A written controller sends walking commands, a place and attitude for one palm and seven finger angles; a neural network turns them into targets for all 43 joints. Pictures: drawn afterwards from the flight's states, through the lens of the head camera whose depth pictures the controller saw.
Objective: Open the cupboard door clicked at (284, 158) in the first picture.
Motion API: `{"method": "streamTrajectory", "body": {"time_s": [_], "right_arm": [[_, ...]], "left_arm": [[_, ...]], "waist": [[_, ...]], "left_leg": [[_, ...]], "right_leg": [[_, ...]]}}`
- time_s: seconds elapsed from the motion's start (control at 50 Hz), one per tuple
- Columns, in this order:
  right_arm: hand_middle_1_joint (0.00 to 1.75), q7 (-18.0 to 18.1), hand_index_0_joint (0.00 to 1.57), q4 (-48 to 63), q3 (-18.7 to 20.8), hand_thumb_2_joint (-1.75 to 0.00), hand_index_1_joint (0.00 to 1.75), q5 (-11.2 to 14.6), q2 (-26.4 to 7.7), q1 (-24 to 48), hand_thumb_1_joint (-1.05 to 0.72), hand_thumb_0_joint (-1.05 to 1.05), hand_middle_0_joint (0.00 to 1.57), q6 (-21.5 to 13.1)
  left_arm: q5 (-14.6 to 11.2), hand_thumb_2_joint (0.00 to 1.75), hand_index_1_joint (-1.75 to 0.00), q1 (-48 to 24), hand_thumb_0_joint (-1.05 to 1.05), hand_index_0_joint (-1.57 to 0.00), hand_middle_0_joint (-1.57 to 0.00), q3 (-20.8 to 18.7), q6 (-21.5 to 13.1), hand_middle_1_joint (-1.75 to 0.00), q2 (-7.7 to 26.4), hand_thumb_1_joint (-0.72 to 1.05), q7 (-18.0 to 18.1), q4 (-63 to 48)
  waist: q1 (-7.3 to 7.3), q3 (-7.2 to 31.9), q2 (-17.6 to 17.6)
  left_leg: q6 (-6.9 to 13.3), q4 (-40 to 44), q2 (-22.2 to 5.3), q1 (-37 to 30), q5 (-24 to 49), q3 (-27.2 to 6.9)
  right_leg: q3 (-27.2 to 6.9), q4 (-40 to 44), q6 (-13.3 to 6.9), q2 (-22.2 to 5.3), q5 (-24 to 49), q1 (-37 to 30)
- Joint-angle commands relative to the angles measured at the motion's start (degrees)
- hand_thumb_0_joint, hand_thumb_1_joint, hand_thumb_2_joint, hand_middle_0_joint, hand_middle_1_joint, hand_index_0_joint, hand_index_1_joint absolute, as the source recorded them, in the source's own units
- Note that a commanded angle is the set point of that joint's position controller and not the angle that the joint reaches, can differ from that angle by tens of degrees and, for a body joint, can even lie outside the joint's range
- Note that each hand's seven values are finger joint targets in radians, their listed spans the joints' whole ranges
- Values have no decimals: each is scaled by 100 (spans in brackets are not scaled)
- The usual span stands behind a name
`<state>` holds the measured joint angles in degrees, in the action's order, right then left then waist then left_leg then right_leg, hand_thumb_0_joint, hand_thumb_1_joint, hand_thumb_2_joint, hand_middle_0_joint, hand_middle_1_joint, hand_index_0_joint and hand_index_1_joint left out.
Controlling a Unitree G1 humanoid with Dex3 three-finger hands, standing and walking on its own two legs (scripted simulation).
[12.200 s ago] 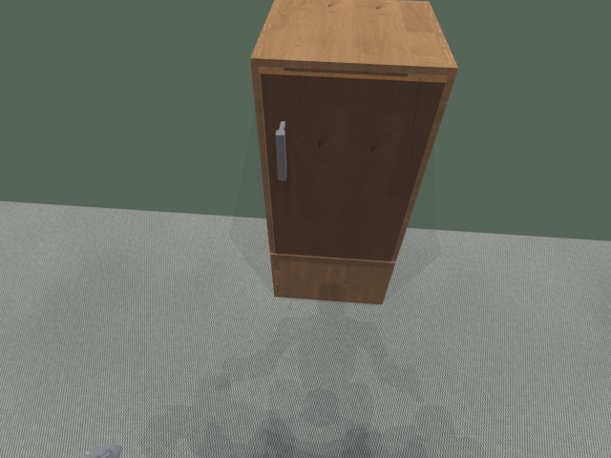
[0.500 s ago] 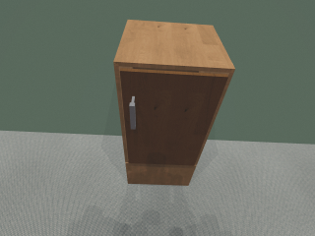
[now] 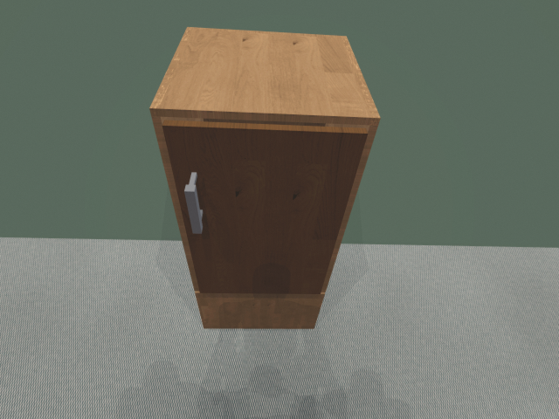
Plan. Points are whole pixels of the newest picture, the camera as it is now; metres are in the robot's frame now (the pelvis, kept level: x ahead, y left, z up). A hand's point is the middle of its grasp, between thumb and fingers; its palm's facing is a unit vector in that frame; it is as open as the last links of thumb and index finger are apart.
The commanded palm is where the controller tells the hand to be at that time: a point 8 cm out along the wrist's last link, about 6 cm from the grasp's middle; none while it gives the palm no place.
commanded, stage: come to a stop and stand still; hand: left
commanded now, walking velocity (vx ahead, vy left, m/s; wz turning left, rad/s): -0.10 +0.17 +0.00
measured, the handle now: (195, 203) +0.53 +0.20 -0.04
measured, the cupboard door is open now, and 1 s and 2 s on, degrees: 0 0 0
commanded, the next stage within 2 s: look again from close up in 1.46 s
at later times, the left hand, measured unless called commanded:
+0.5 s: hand out of the picture +0.00 +0.19 -0.18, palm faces +0.03 -0.98 -0.20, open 7.4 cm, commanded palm none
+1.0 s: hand out of the picture -0.01 +0.20 -0.17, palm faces +0.01 -0.99 -0.16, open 7.4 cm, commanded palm none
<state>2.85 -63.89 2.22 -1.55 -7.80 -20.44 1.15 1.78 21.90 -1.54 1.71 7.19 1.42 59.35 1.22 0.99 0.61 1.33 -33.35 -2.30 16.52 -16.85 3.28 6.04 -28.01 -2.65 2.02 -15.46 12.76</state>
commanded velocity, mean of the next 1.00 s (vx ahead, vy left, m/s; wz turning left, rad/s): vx -0.02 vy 0.02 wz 0.00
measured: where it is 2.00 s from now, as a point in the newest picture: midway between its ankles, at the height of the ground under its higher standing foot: outside the picture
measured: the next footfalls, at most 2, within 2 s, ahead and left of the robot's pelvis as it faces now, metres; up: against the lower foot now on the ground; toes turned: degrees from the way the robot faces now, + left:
none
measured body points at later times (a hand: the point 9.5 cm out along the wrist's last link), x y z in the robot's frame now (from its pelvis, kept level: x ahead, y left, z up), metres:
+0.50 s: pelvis -0.01 +0.02 +0.00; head -0.01 +0.02 +0.45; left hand +0.00 +0.24 -0.16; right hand +0.01 -0.21 -0.16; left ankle +0.01 +0.10 -0.73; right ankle +0.00 -0.09 -0.73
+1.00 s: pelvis +0.01 +0.04 +0.01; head +0.02 +0.05 +0.46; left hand +0.00 +0.25 -0.16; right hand +0.01 -0.19 -0.15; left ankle +0.01 +0.10 -0.73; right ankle +0.00 -0.09 -0.73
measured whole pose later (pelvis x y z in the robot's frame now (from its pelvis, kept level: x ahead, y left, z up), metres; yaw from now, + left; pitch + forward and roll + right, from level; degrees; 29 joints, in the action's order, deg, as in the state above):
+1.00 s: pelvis +0.01 +0.04 +0.01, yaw +0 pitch +0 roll +0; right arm 1.4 -62.2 -1.3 -0.8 -9.2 -16.5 -1.2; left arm 1.1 17.8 1.0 -0.4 8.3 1.5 62.8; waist -0.2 -1.4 0.7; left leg 4.8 -24.8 3.3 11.8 -13.3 4.5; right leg 4.1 -25.7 1.3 -3.1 -14.5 11.0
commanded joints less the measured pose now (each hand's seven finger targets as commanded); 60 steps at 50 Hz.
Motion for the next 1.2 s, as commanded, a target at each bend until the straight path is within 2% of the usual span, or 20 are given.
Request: {"method": "streamTrajectory", "body": {"time_s": [0.0,0.04,0.06,0.1,0.14,0.2,0.28,0.3,0.32,0.34,0.36,0.38,0.42,0.44,0.5,0.54,0.6,0.66,0.92,1.18], "right_arm": [[30,-13,20,87,-65,-90,30,44,-156,-297,-90,0,20,-133],[30,-8,20,16,-101,-90,30,87,-217,-223,-90,0,20,-183],[30,-2,20,13,-105,-90,30,111,-237,-146,-90,0,20,-192],[30,-6,20,43,-108,-90,30,149,-220,-72,-90,0,20,-185],[30,-10,20,97,-92,-90,30,167,-211,-68,-90,0,20,-132],[30,-36,20,120,-61,-90,30,158,-232,-12,-90,0,20,-78],[30,-79,20,141,-57,-90,30,142,-250,62,-90,0,20,-57],[30,-81,20,627,-69,-90,30,142,-507,609,-90,0,20,-215],[30,-137,20,764,-88,-90,30,131,-254,241,-90,0,20,-149],[30,-157,20,809,-73,-90,30,134,-303,178,-90,0,20,-135],[30,-175,20,797,-84,-90,30,120,-285,58,-90,0,20,-144],[30,-200,20,787,-111,-90,30,94,-289,-70,-90,0,20,-167],[30,-194,20,870,-128,-90,30,70,-474,70,-90,0,20,-201],[30,-184,20,932,-133,-90,30,66,-567,149,-90,0,20,-209],[30,-184,20,990,-136,-90,30,47,-730,201,-90,0,20,-222],[30,-187,20,979,-135,-90,30,36,-828,230,-90,0,20,-217],[30,-186,20,926,-151,-90,30,40,-868,230,-90,0,20,-252],[30,-187,20,853,-162,-90,30,45,-885,208,-90,0,20,-264],[30,-137,20,359,-236,-90,30,99,-749,131,-90,0,20,-374],[30,-68,20,117,-227,-90,30,109,-663,153,-90,0,20,-394]], "left_arm": [[-76,90,-30,346,0,-20,-20,5,-138,-30,379,90,63,-93],[-105,90,-30,375,0,-20,-20,28,-222,-30,391,90,90,6],[-116,90,-30,402,0,-20,-20,34,-242,-30,395,90,109,54],[-123,90,-30,409,0,-20,-20,32,-271,-30,466,90,162,109],[-121,90,-30,370,0,-20,-20,22,-269,-30,530,90,193,90],[-105,90,-30,231,0,-20,-20,25,-250,-30,503,90,211,10],[-90,90,-30,112,0,-20,-20,34,-253,-30,487,90,197,-40],[-39,90,-30,365,0,-20,-20,3,-347,-30,773,90,370,92],[-56,90,-30,179,0,-20,-20,-21,-425,-30,1038,90,295,-204],[-41,90,-30,-42,0,-20,-20,-12,-428,-30,951,90,253,-303],[-44,90,-30,-195,0,-20,-20,-8,-439,-30,912,90,232,-384],[-58,90,-30,-342,0,-20,-20,-15,-414,-30,893,90,206,-439],[-76,90,-30,-335,0,-20,-20,41,-291,-30,733,90,160,-422],[-68,90,-30,-243,0,-20,-20,59,-258,-30,669,90,142,-400],[-58,90,-30,-135,0,-20,-20,99,-222,-30,643,90,88,-340],[-52,90,-30,-123,0,-20,-20,93,-205,-30,662,90,65,-343],[-48,90,-30,-139,0,-20,-20,101,-211,-30,714,90,45,-323],[-58,90,-30,-145,0,-20,-20,117,-239,-30,727,90,33,-278],[-91,90,-30,-165,0,-20,-20,166,-313,-30,704,90,58,118],[-87,90,-30,-120,0,-20,-20,159,-292,-30,627,90,91,325]], "waist": [[23,-608,-196],[-83,-515,-519],[-120,-470,-488],[-152,-390,-253],[-123,-370,42],[-106,-445,154],[-96,-454,242],[-222,-569,-5],[-7,125,217],[14,237,201],[113,213,74],[139,28,-135],[-2,-637,-582],[-77,-753,-524],[-169,-867,-159],[-184,-865,-178],[-214,-761,-321],[-195,-583,-44],[-143,-305,-108],[-164,-297,-109]], "left_leg": [[52,429,-316,91,945,-220],[63,762,-440,-76,1667,-424],[54,788,-431,-108,1752,-451],[10,708,-366,-168,1739,-337],[-44,690,-295,-159,1240,-239],[-35,753,-306,-276,1215,-294],[0,897,-297,-405,993,-366],[-160,-206,-179,-78,782,-189],[-25,-345,-23,41,-373,-367],[-37,-246,-41,-65,-458,-288],[-49,77,18,-259,-99,-270],[0,383,-46,-423,165,-271],[210,923,-342,112,211,-861],[296,1180,-421,399,-103,-1054],[346,1650,-425,757,-921,-1256],[347,1859,-430,814,-1264,-1305],[353,2013,-433,707,-1206,-1361],[347,1946,-413,483,-946,-1289],[264,1474,-337,-346,1074,-818],[267,1317,-367,-661,1887,-720]], "right_leg": [[-922,762,-217,-1030,986,109],[-689,558,33,-892,1911,-272],[-696,568,98,-902,2141,-429],[-741,562,195,-1036,2897,-662],[-788,559,227,-1169,3295,-719],[-810,592,132,-1182,2781,-494],[-852,841,88,-1134,1576,-263],[-1263,521,296,-1376,4604,-190],[-1316,534,-74,-1670,3274,-517],[-1246,641,-352,-1609,1928,-301],[-1223,625,-449,-1495,1237,-96],[-933,508,-369,-1318,668,139],[-689,407,-116,-821,-614,457],[-603,359,-51,-678,-681,325],[-541,294,3,-618,-603,56],[-542,272,19,-598,-610,20],[-530,253,28,-616,-410,-62],[-597,377,31,-690,-308,-97],[-653,531,93,-870,552,-240],[-590,502,128,-890,915,-347]]}}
